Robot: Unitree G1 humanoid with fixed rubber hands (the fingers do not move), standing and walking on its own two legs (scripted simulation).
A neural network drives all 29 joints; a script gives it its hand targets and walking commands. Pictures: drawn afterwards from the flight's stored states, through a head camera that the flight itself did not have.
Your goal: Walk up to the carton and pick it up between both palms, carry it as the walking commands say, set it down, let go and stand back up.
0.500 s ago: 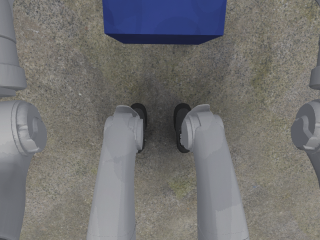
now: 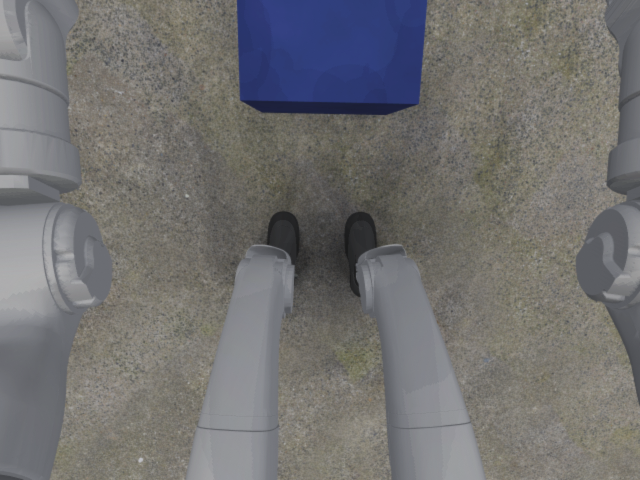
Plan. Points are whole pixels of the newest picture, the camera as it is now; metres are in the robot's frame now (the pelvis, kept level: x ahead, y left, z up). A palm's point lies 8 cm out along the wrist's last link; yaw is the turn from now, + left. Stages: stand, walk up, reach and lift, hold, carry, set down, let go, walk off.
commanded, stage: let go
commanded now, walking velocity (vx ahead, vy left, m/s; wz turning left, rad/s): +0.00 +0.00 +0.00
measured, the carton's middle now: (328, 18) +0.61 -0.01 -0.53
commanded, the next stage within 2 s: stand in 1.34 s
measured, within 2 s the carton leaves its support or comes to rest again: neither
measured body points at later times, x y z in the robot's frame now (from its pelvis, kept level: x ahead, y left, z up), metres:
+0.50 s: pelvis +0.05 +0.00 +0.06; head +0.29 +0.00 +0.43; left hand +0.42 +0.23 -0.05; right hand +0.41 -0.24 -0.05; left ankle +0.11 +0.09 -0.63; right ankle +0.10 -0.10 -0.63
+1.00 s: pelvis +0.11 +0.00 +0.11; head +0.16 +0.00 +0.55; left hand +0.28 +0.23 +0.02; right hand +0.28 -0.23 +0.02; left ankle +0.11 +0.10 -0.63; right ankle +0.10 -0.10 -0.63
